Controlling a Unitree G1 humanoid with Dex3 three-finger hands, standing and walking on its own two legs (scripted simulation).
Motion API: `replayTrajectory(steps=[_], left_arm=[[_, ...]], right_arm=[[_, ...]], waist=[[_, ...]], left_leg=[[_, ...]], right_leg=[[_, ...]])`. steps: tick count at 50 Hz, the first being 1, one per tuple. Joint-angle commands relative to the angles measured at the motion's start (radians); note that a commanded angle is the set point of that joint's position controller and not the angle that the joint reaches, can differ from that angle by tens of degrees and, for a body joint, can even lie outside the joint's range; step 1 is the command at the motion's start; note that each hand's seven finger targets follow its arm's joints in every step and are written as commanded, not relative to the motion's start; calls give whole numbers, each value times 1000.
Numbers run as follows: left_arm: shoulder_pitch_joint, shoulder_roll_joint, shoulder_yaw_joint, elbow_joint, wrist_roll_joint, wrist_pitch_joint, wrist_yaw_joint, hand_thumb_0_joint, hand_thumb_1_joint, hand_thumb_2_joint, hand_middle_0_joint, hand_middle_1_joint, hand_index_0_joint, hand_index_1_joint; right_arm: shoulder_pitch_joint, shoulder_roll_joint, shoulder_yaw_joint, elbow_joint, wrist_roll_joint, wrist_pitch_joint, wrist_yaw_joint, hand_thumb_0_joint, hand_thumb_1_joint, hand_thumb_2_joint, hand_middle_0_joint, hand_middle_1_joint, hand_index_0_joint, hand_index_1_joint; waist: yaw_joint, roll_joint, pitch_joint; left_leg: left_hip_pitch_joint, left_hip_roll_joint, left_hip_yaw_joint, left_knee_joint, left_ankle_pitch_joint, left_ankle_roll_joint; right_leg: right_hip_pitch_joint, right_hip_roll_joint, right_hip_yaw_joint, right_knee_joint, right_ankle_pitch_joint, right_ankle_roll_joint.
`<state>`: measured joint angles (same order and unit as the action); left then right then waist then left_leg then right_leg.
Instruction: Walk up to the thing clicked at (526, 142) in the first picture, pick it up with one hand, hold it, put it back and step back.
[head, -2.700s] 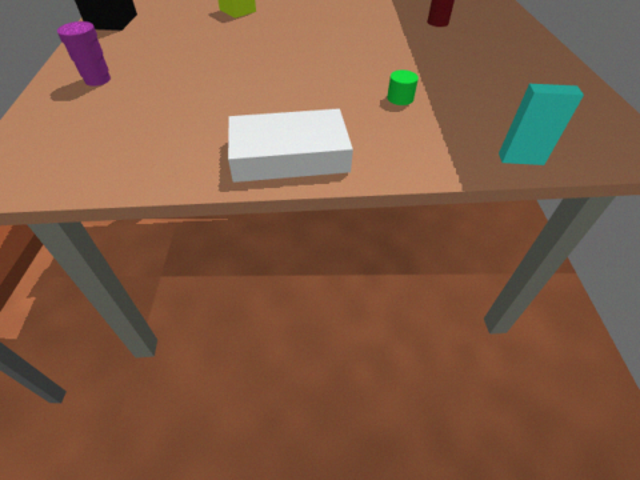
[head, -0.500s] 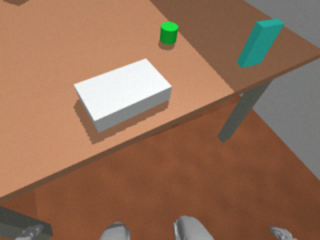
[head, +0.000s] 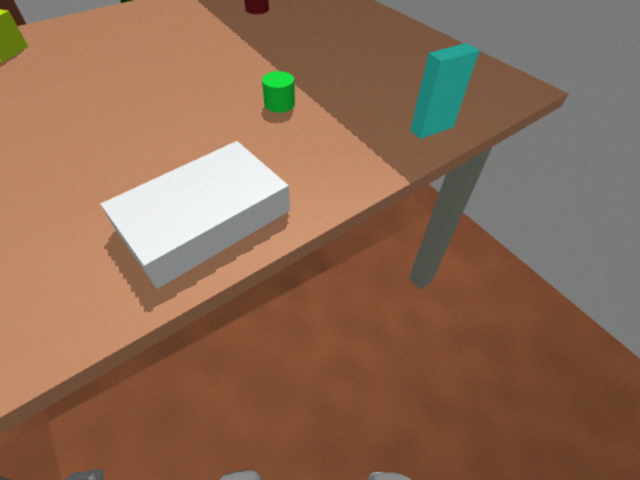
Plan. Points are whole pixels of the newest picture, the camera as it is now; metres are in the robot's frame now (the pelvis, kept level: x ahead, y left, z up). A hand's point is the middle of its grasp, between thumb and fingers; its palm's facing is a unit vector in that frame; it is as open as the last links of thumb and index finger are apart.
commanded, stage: walk up
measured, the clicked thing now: (442, 93) +0.72 -0.20 +0.09
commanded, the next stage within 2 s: stand in 1.28 s
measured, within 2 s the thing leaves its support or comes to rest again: neither
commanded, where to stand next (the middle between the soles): +0.08 -0.02 m, yaw +3 degrees
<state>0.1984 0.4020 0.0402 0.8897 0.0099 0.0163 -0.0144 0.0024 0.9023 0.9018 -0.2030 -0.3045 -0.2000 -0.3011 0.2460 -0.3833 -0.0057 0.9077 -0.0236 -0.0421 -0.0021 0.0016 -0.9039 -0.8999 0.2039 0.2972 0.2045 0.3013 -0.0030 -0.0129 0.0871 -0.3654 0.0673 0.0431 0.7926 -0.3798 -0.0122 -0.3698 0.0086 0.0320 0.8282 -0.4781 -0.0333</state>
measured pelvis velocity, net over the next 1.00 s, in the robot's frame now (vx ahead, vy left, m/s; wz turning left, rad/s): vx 0.02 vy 0.00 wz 0.02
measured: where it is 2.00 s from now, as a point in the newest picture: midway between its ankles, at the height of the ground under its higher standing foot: outside the picture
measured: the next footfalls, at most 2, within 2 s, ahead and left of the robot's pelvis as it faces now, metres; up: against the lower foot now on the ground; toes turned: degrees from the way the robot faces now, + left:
none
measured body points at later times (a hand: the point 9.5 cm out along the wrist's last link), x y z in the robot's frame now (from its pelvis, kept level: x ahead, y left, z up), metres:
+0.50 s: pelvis +0.02 +0.00 +0.03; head +0.03 +0.00 +0.48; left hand +0.13 +0.30 -0.09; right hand +0.11 -0.31 -0.09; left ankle +0.03 +0.14 -0.71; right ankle +0.03 -0.12 -0.71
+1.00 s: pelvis +0.02 +0.00 +0.04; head +0.03 +0.00 +0.49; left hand +0.10 +0.31 -0.09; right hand +0.12 -0.29 -0.09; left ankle +0.03 +0.14 -0.71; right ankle +0.03 -0.13 -0.71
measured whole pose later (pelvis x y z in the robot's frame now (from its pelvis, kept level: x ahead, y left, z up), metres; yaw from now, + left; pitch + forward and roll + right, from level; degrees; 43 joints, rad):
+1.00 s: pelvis +0.02 +0.00 +0.04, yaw +1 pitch -2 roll +0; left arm 0.08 0.34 0.03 1.16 0.01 0.01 -0.02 0.00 0.90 0.90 -0.20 -0.30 -0.20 -0.30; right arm 0.09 -0.35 0.00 1.13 -0.01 -0.03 0.00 0.00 -0.91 -0.90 0.20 0.30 0.20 0.30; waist 0.00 0.00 0.05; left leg -0.13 0.04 0.02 0.35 -0.18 -0.03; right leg -0.12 -0.01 0.00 0.34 -0.19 0.01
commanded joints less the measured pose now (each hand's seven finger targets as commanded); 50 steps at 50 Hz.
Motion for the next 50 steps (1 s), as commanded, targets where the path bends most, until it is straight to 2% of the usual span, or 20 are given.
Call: replayTrajectory(steps=[1,2,3,4,6,7,8,9,12,16,17,25,29,32,35,42,45,50], left_arm=[[26,221,76,-17,7,-51,11,0,900,900,-200,-300,-200,-300],[-21,250,75,-21,8,-54,9,0,900,900,-200,-300,-200,-300],[-66,257,71,-22,6,-50,5,0,900,900,-200,-300,-200,-300],[-101,240,62,-22,6,-46,4,0,900,900,-200,-300,-200,-300],[-152,206,47,-15,3,-40,4,0,900,900,-200,-300,-200,-300],[-141,189,44,1,2,-37,1,0,900,900,-200,-300,-200,-300],[-118,183,42,18,4,-38,0,0,900,900,-200,-300,-200,-300],[-101,181,39,36,3,-41,0,0,900,900,-200,-300,-200,-300],[-150,189,38,55,-4,-47,4,0,900,900,-200,-300,-200,-300],[-152,171,32,92,-14,-43,10,0,900,900,-200,-300,-200,-300],[-164,170,31,99,-16,-41,10,0,900,900,-200,-300,-200,-300],[-205,156,23,153,-15,-29,8,0,900,900,-200,-300,-200,-300],[-214,152,23,169,-11,-29,6,0,900,900,-200,-300,-200,-300],[-222,152,24,174,-10,-31,6,0,900,900,-200,-300,-200,-300],[-238,154,26,180,-8,-30,6,0,900,900,-200,-300,-200,-300],[-207,145,25,193,-5,-29,6,0,900,900,-200,-300,-200,-300],[-212,145,25,194,-1,-29,5,0,900,900,-200,-300,-200,-300],[-193,145,27,204,-3,-28,6,0,900,900,-200,-300,-200,-300]], right_arm=[[-87,-241,-56,-59,16,-22,-12,0,-900,-900,200,300,200,300],[-79,-217,-52,-46,19,-13,-11,0,-900,-900,200,300,200,300],[-56,-221,-57,-22,18,-8,-14,0,-900,-900,200,300,200,300],[-49,-220,-59,-6,17,-9,-11,0,-900,-900,200,300,200,300],[-35,-219,-59,20,15,-18,-6,0,-900,-900,200,300,200,300],[-45,-228,-58,28,14,-22,-6,0,-900,-900,200,300,200,300],[-67,-235,-55,29,16,-24,-6,0,-900,-900,200,300,200,300],[-91,-230,-48,32,17,-25,-5,0,-900,-900,200,300,200,300],[-82,-207,-37,66,21,-27,-9,0,-900,-900,200,300,200,300],[-107,-213,-34,96,25,-26,-14,0,-900,-900,200,300,200,300],[-107,-209,-32,103,24,-24,-14,0,-900,-900,200,300,200,300],[-182,-205,-30,135,21,-14,-14,0,-900,-900,200,300,200,300],[-204,-200,-32,143,19,-14,-13,0,-900,-900,200,300,200,300],[-207,-193,-29,145,18,-14,-12,0,-900,-900,200,300,200,300],[-204,-189,-31,154,17,-12,-13,0,-900,-900,200,300,200,300],[-218,-185,-34,152,15,-11,-13,0,-900,-900,200,300,200,300],[-214,-185,-35,160,13,-10,-13,0,-900,-900,200,300,200,300],[-210,-184,-37,165,13,-10,-12,0,-900,-900,200,300,200,300]], waist=[[46,60,-54],[16,-19,-39],[-11,-39,-27],[-22,-20,-18],[-30,-13,-30],[-15,-12,-34],[4,-18,-59],[18,-36,-73],[-4,-57,-103],[5,-12,-167],[5,-19,-167],[9,18,-129],[9,15,-133],[6,8,-142],[-1,2,-130],[7,11,-130],[0,7,-126],[3,18,-113]], left_leg=[[-132,70,-147,-215,12,61],[-83,-2,-75,-151,-68,37],[29,-18,-42,-126,-80,34],[69,-21,-47,-159,-62,37],[134,14,-113,-282,-16,59],[112,46,-169,-337,-63,72],[82,74,-186,-344,-41,83],[66,68,-169,-333,-2,80],[118,24,-89,-316,207,44],[204,54,-89,-328,374,48],[201,52,-91,-336,388,46],[218,67,-98,-420,339,39],[235,67,-94,-446,349,33],[248,69,-89,-455,361,29],[247,69,-89,-478,334,23],[255,69,-94,-491,330,25],[242,69,-95,-503,293,26],[242,70,-103,-517,286,26]], right_leg=[[170,-105,182,-319,89,-64],[64,-182,326,-396,-60,-102],[-46,-221,353,-442,-148,-124],[-71,-204,314,-447,-153,-115],[-84,-133,188,-399,-48,-61],[-52,-95,144,-373,-11,-42],[34,-88,121,-359,57,-39],[85,-93,127,-369,122,-38],[135,-131,146,-396,297,-42],[195,-124,94,-390,449,-29],[209,-123,92,-391,464,-25],[220,-119,70,-472,392,-8],[239,-121,63,-501,410,-1],[256,-128,64,-517,434,4],[254,-130,64,-526,414,4],[260,-125,55,-545,402,13],[264,-126,54,-550,390,13],[257,-122,52,-549,370,16]])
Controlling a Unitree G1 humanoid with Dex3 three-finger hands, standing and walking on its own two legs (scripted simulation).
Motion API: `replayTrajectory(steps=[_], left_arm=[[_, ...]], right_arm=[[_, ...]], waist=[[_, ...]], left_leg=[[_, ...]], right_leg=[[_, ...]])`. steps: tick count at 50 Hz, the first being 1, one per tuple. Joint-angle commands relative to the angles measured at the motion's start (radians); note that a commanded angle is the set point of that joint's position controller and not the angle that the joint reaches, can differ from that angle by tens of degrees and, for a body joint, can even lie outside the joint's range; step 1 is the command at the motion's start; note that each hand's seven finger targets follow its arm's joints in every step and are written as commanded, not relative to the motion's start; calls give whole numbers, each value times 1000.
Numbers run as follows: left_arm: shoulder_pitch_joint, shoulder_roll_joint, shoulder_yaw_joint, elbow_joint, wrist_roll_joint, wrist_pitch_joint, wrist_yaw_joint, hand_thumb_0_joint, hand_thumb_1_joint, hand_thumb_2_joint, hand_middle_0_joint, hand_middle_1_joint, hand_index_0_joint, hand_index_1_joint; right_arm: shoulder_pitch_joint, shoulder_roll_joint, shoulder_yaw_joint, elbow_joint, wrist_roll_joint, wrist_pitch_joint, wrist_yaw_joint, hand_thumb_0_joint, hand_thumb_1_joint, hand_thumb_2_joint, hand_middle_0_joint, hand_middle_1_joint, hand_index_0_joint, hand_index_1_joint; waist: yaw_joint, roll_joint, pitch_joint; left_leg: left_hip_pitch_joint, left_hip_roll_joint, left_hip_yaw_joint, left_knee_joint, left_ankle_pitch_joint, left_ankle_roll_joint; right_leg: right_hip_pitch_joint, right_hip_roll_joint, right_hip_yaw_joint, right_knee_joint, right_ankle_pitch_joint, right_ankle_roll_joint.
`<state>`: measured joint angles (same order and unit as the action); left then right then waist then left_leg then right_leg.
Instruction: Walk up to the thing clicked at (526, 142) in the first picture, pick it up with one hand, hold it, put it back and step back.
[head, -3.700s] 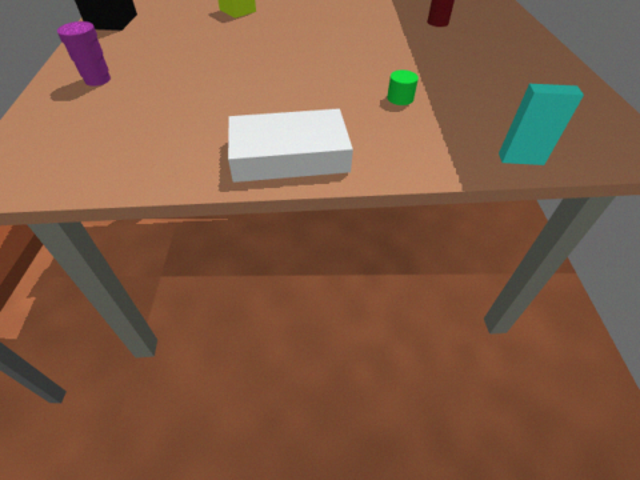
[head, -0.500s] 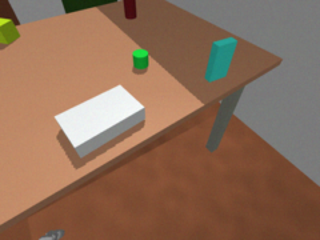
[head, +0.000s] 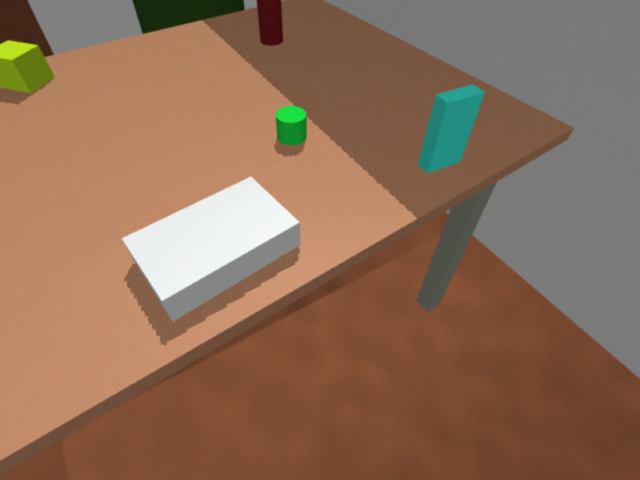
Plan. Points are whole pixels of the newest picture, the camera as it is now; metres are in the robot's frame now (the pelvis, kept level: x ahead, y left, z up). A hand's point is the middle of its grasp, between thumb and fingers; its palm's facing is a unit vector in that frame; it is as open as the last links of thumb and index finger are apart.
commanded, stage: walk up
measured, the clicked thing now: (449, 130) +0.70 -0.22 +0.05
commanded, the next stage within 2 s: stand in 0.28 s
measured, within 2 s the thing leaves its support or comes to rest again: neither
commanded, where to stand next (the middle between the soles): +0.06 -0.02 m, yaw +2 degrees
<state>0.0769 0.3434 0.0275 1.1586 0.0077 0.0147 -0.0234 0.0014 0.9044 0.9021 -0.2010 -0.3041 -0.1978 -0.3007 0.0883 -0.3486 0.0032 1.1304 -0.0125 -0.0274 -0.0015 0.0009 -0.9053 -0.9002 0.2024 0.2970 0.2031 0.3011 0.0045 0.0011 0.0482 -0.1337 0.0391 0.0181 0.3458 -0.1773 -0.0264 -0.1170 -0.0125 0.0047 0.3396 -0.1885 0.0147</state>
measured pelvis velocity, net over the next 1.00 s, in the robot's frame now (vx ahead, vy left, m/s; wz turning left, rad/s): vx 0.01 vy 0.01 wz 0.01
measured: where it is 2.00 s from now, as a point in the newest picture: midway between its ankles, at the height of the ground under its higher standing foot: outside the picture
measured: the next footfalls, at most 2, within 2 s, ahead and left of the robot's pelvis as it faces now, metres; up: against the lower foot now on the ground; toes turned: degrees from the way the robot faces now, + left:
none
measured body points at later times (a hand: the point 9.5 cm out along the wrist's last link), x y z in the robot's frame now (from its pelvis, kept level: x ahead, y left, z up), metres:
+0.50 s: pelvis +0.00 +0.00 +0.00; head +0.02 +0.00 +0.45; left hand +0.09 +0.30 -0.13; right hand +0.09 -0.29 -0.13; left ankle +0.01 +0.14 -0.75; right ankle +0.00 -0.13 -0.75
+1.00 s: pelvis +0.01 +0.01 +0.00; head +0.02 +0.01 +0.45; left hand +0.07 +0.31 -0.13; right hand +0.09 -0.29 -0.13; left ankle +0.01 +0.14 -0.75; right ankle +0.00 -0.13 -0.75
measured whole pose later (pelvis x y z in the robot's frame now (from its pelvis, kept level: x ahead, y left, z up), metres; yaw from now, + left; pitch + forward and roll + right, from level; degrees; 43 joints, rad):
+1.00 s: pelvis +0.01 +0.01 +0.00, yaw +1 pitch -2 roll +0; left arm 0.11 0.35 0.00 1.15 0.01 -0.01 -0.01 0.00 0.90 0.90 -0.20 -0.30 -0.20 -0.30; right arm 0.09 -0.35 0.00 1.14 -0.01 -0.01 0.01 0.00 -0.91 -0.90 0.20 0.30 0.20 0.30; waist 0.00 0.00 0.05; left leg -0.12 0.03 0.01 0.32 -0.17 -0.02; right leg -0.10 -0.03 0.00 0.31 -0.18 0.02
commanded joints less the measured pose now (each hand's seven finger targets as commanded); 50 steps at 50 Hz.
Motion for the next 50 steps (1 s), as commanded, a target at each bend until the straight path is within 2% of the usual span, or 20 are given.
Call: replayTrajectory(steps=[1,12,13,15,31,36,39,43,47,50], left_arm=[[-69,201,37,-68,0,-27,14,0,900,900,-200,-300,-200,-300],[-56,203,39,-67,2,-26,18,0,900,900,-200,-300,-200,-300],[-44,198,38,-65,-1,-25,18,0,900,900,-200,-300,-200,-300],[-45,211,31,-66,3,-41,25,0,900,900,-200,-300,-200,-300],[-33,216,18,-69,3,-48,30,0,900,900,-200,-300,-200,-300],[-30,217,16,-71,0,-45,30,0,900,900,-200,-300,-200,-300],[-24,223,13,-74,3,-49,30,0,900,900,-200,-300,-200,-300],[-17,220,12,-70,1,-48,32,0,900,900,-200,-300,-200,-300],[-4,218,11,-74,3,-49,31,0,900,900,-200,-300,-200,-300],[-6,225,13,-71,1,-47,32,0,900,900,-200,-300,-200,-300]], right_arm=[[-53,-218,-45,-59,0,-24,-12,0,-900,-900,200,300,200,300],[-38,-217,-48,-51,2,-22,-14,0,-900,-900,200,300,200,300],[-47,-215,-47,-55,4,-22,-13,0,-900,-900,200,300,200,300],[-46,-214,-46,-52,-1,-15,-12,0,-900,-900,200,300,200,300],[-45,-220,-43,-52,3,-5,-2,0,-900,-900,200,300,200,300],[-48,-220,-42,-49,4,-4,-1,0,-900,-900,200,300,200,300],[-48,-217,-42,-50,4,-2,0,0,-900,-900,200,300,200,300],[-45,-218,-40,-47,5,0,-1,0,-900,-900,200,300,200,300],[-43,-221,-40,-47,4,-3,0,0,-900,-900,200,300,200,300],[-40,-218,-39,-47,5,-2,-2,0,-900,-900,200,300,200,300]], waist=[[-2,3,-72],[-9,0,-99],[-2,10,-92],[-4,20,-96],[-6,-6,-81],[-5,0,-64],[-6,-5,-95],[-7,-5,-73],[-1,10,-90],[-4,4,-81]], left_leg=[[2,96,-79,-68,77,42],[14,98,-76,-64,121,42],[25,97,-78,-61,132,41],[26,106,-86,-51,208,41],[40,101,-92,-69,131,42],[29,94,-98,-83,86,35],[49,102,-98,-68,144,42],[40,96,-99,-71,120,40],[47,97,-93,-62,158,42],[47,99,-98,-67,149,40]], right_leg=[[11,-102,83,-67,88,-30],[33,-105,76,-56,122,-33],[20,-103,75,-55,125,-31],[45,-124,84,-54,204,-30],[27,-124,72,-78,145,-25],[6,-117,71,-87,86,-25],[21,-124,69,-76,139,-25],[8,-121,70,-79,124,-24],[23,-124,70,-78,166,-24],[20,-123,67,-72,143,-24]])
